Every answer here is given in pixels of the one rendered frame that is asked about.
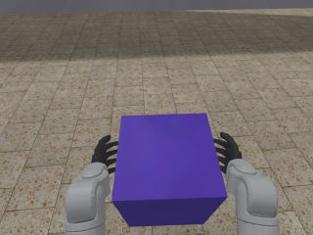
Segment left robot forearm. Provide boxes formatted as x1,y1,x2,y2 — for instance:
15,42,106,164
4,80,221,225
64,162,111,235

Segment carton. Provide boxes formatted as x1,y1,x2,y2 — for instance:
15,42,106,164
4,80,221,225
112,113,228,227

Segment robot left hand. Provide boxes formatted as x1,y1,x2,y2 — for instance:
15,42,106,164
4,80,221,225
91,135,118,174

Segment robot right hand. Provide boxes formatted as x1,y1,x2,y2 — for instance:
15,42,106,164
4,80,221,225
213,131,242,175

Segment right robot forearm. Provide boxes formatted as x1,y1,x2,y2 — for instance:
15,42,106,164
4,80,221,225
226,159,280,235

